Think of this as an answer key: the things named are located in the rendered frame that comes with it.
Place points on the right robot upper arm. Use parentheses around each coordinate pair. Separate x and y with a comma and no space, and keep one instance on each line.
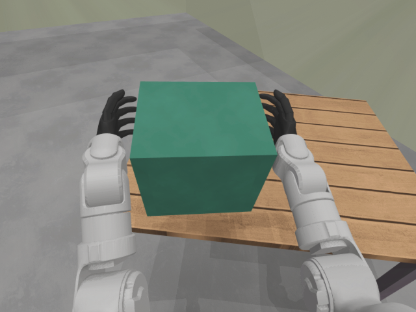
(342,283)

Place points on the robot right hand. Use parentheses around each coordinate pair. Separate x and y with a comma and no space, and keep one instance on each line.
(283,121)

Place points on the robot left hand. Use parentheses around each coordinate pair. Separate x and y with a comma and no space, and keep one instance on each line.
(109,121)

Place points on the right robot forearm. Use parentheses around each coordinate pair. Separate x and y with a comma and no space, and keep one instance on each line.
(319,226)

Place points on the carton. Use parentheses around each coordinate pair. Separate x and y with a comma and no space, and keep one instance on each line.
(200,147)

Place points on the table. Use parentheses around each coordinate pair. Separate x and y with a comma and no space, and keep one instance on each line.
(373,186)

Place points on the left robot forearm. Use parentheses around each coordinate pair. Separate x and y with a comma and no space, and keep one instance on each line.
(104,196)

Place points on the left robot upper arm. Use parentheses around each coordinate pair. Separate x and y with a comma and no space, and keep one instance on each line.
(114,291)

